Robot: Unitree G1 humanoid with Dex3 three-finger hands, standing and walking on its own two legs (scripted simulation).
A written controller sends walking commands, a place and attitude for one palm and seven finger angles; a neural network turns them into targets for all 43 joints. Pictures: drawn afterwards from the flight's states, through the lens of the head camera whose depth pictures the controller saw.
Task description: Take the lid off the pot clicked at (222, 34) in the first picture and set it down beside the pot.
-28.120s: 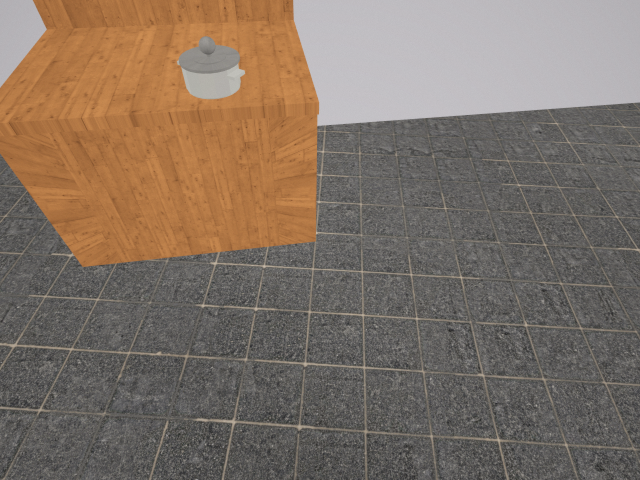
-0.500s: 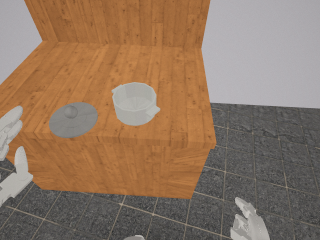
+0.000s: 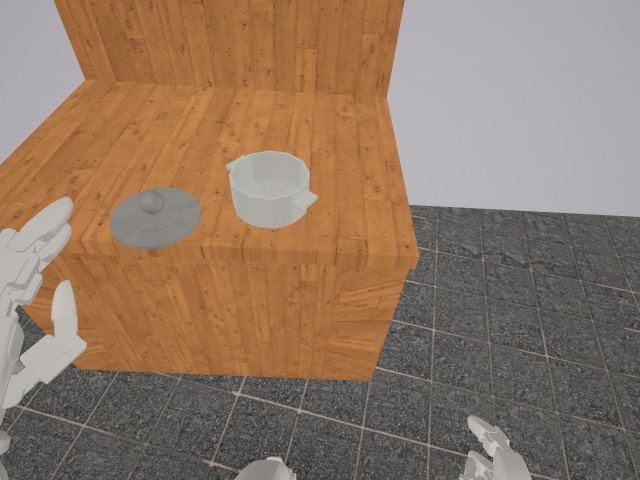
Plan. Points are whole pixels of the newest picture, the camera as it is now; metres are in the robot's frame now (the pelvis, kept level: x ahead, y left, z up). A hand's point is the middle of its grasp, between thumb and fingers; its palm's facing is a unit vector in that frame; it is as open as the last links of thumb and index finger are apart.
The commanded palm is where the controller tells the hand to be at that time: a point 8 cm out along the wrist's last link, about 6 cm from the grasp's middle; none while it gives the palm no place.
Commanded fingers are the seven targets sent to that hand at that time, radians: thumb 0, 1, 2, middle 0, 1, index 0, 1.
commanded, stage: step back with the hand held close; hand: left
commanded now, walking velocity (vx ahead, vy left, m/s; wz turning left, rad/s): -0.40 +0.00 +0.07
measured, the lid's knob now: (151, 202) +0.60 +0.37 -0.05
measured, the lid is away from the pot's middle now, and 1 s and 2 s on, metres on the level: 0.24 0.24 0.24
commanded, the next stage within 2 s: stop stepping back and stand still in 0.10 s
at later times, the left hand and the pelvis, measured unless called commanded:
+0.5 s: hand out of the picture +0.01 +0.23 +0.20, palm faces +0.30 -0.78 -0.54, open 7.4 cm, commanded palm -0.03 +0.29 +0.19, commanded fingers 0.00 0.90 0.90 -0.20 -0.30 -0.20 -0.30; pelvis -0.15 +0.00 +0.00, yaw +1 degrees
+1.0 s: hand out of the picture -0.05 +0.26 +0.18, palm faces +0.43 -0.76 -0.50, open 7.4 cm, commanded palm none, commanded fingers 0.00 0.90 0.90 -0.20 -0.30 -0.20 -0.30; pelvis -0.23 +0.01 -0.01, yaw +4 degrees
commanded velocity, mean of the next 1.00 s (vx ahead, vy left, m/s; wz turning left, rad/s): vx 0.14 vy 0.00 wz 0.01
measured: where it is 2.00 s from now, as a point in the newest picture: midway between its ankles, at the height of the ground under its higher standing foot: outside the picture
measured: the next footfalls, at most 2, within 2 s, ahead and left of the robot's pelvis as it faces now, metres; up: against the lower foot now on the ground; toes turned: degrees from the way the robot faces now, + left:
left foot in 0.12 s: +0.03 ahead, +0.12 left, +0.00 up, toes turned +0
right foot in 0.42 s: -0.12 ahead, -0.08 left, +0.00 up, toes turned +9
